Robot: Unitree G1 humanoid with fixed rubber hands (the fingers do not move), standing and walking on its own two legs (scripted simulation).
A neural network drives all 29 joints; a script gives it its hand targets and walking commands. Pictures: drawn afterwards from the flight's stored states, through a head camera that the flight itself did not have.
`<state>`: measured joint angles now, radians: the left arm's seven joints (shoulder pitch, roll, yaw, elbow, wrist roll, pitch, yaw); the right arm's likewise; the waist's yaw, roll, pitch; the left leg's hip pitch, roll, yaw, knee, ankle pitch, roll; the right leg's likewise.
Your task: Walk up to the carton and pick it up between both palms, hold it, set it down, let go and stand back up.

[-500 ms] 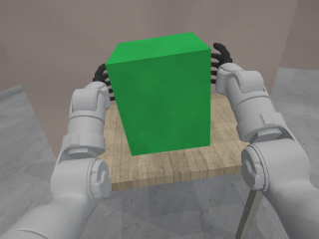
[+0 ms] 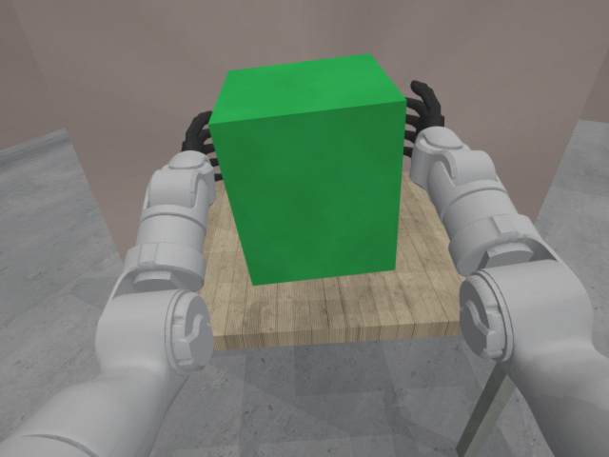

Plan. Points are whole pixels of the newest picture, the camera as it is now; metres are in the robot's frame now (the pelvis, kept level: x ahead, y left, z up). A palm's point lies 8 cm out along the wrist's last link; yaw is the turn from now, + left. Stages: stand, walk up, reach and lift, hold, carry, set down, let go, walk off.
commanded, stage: set down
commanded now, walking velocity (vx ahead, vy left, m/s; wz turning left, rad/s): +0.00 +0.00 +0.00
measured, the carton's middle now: (311, 169) +0.44 +0.04 +0.22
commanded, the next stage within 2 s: none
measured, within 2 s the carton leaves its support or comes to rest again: neither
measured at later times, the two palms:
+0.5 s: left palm (200, 169) +0.40 +0.19 +0.24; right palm (418, 148) +0.43 -0.11 +0.27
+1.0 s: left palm (197, 182) +0.41 +0.20 +0.22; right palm (404, 159) +0.44 -0.10 +0.24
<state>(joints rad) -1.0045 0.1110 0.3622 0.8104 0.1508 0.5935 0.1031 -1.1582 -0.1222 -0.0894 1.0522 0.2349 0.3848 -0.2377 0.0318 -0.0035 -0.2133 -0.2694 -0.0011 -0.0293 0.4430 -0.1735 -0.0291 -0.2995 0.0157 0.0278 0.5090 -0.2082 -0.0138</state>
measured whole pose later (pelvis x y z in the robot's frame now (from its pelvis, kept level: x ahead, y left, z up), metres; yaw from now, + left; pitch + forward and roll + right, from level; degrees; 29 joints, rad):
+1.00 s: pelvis +0.02 +0.00 +0.00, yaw +0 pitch +1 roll +1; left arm -1.00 0.10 0.36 0.90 0.16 0.50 0.12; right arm -1.16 -0.12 -0.09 1.18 0.23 0.24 -0.21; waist 0.07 0.00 -0.16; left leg -0.26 0.00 -0.03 0.43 -0.19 -0.03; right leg -0.28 0.02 0.03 0.49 -0.22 -0.01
